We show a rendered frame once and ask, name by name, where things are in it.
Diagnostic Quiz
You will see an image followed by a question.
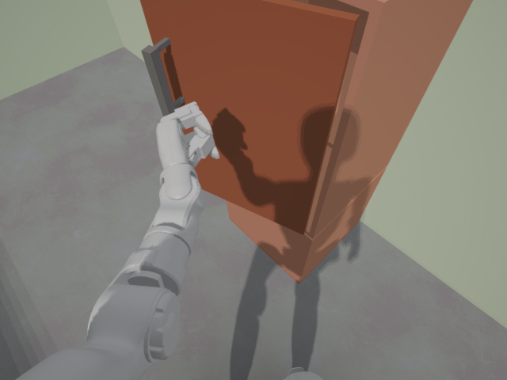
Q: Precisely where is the robot left forearm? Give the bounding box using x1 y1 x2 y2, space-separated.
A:
87 164 206 342

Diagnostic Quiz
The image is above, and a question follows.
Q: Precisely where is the robot left hand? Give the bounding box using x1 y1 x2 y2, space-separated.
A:
156 101 220 170

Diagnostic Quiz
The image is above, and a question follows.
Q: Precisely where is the cupboard door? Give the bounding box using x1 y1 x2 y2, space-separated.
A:
140 0 360 235

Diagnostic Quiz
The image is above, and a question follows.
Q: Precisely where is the robot right shin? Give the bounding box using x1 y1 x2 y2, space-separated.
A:
288 367 304 376

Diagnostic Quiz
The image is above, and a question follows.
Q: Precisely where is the robot left upper arm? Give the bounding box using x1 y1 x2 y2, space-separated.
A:
15 283 180 380

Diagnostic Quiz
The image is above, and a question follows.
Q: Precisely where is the handle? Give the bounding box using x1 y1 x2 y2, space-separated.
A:
141 37 185 116

